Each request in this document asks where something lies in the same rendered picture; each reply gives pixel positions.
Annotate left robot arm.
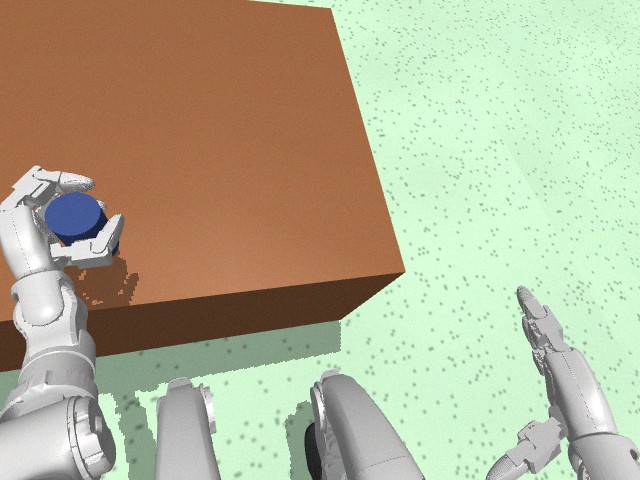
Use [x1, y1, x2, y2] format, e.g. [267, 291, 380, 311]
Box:
[0, 270, 116, 480]

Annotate right robot foot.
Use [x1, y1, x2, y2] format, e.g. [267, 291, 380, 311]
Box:
[304, 422, 322, 480]

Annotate right robot hand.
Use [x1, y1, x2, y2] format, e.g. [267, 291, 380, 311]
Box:
[486, 285, 619, 480]

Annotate can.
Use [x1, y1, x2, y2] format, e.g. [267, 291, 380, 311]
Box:
[45, 192, 119, 257]

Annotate left robot hand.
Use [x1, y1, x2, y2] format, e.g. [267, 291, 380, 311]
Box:
[0, 165, 124, 281]

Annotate right robot arm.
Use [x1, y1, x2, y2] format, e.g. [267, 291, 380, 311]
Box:
[568, 433, 640, 480]

